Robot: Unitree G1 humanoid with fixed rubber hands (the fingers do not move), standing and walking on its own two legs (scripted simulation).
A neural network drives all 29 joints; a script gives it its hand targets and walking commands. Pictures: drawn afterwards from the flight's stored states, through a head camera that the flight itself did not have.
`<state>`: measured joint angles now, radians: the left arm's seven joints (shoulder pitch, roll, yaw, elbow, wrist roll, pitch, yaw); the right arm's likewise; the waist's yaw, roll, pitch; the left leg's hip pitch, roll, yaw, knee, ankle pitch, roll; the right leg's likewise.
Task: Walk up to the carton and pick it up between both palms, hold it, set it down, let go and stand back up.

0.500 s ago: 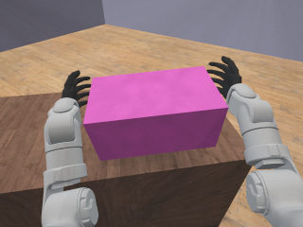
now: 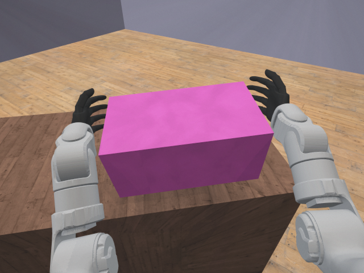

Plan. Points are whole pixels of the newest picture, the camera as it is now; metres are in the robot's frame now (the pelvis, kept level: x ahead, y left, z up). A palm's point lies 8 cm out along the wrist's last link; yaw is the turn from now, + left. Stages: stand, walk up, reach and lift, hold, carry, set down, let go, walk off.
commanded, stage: hold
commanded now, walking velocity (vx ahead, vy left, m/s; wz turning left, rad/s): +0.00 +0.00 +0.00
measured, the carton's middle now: (183, 137) +0.36 +0.00 +0.17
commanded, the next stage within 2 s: set down in 1.24 s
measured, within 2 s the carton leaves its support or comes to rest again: neither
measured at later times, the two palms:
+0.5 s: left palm (84, 125) +0.34 +0.20 +0.22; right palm (277, 104) +0.36 -0.19 +0.24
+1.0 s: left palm (82, 127) +0.34 +0.21 +0.22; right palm (275, 106) +0.36 -0.19 +0.24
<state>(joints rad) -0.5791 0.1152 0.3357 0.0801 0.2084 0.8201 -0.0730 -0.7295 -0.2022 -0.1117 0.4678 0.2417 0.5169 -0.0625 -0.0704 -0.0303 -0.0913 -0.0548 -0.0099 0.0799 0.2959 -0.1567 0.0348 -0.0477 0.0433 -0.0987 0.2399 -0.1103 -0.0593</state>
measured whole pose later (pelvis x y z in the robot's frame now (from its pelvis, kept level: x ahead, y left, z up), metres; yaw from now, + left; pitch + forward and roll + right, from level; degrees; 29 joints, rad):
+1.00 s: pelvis +0.00 +0.00 +0.00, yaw +0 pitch -6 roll +0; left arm -0.61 0.12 0.35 0.12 0.23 0.83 -0.08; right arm -0.75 -0.18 -0.13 0.48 0.22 0.50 -0.07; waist -0.07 -0.04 -0.08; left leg -0.05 -0.01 0.07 0.29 -0.15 0.03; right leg -0.04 0.04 -0.10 0.25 -0.11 -0.06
